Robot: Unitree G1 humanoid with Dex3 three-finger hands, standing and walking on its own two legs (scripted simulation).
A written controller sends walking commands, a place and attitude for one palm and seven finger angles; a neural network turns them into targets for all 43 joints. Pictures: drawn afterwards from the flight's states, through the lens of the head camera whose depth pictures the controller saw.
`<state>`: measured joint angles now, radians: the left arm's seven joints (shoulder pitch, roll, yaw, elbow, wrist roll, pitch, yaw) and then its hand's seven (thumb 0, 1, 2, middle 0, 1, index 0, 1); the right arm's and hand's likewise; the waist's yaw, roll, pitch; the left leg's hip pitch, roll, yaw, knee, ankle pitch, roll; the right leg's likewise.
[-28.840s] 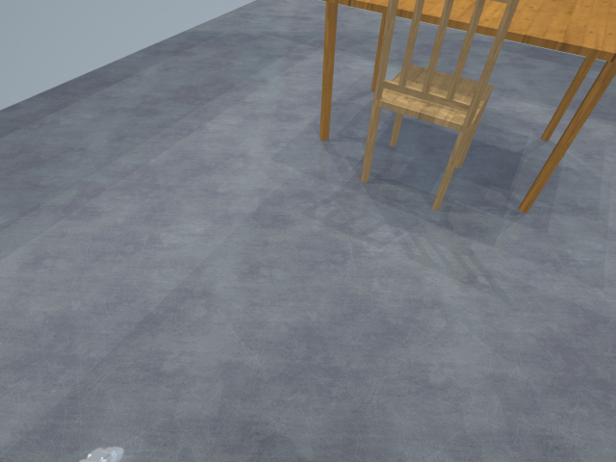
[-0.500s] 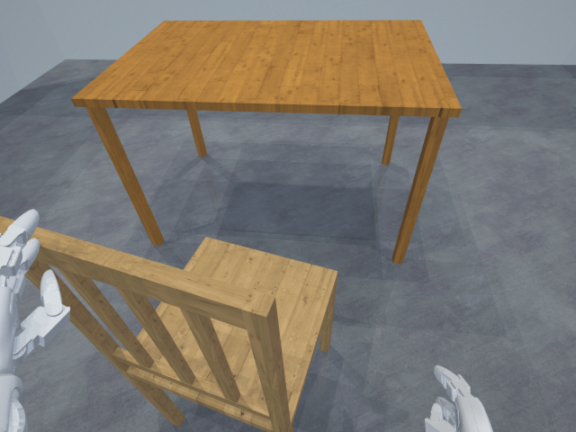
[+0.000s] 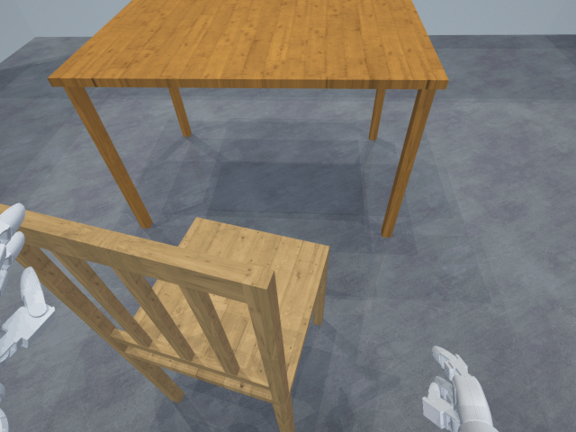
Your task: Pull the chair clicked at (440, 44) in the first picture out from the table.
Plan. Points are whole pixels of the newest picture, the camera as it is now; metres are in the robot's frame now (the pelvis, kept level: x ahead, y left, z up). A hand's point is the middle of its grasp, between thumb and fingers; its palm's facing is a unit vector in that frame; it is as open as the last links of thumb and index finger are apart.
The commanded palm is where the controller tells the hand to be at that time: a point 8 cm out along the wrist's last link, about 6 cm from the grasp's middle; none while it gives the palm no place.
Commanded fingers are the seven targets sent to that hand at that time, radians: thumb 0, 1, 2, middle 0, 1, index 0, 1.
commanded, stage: step back with the hand held close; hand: left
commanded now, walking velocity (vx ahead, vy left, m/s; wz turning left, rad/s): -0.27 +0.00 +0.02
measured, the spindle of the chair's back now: (161, 318) +0.29 +0.24 -0.06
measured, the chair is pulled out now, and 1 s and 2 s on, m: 0.55 0.55 0.55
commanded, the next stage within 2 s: stop stepping back and stand still in 1.56 s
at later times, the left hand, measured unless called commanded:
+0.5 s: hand out of the picture +0.13 +0.28 +0.15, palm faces +0.46 -0.75 -0.47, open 7.4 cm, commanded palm +0.07 +0.31 +0.18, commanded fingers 0.00 0.90 0.90 -0.20 -0.30 -0.20 -0.30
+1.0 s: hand out of the picture +0.10 +0.28 +0.17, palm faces +0.51 -0.67 -0.53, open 7.4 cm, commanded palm +0.03 +0.30 +0.18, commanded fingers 0.00 0.90 0.90 -0.20 -0.30 -0.20 -0.30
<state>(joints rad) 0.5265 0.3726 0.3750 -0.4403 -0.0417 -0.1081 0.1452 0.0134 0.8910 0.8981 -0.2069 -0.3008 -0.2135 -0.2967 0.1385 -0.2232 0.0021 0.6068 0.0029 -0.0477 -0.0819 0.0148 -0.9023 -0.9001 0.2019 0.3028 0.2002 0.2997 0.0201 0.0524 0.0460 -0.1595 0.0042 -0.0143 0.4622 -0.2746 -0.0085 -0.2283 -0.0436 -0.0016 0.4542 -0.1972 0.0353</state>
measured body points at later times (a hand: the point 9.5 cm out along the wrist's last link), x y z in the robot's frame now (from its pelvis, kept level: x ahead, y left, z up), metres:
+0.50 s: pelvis -0.07 +0.01 -0.01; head -0.05 +0.01 +0.44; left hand +0.10 +0.31 +0.18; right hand +0.11 -0.23 -0.09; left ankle -0.02 +0.13 -0.74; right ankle +0.03 -0.14 -0.74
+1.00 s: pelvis -0.09 +0.00 -0.02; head -0.06 +0.01 +0.42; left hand +0.07 +0.31 +0.20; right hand +0.10 -0.23 -0.10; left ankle -0.02 +0.13 -0.74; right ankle +0.01 -0.14 -0.74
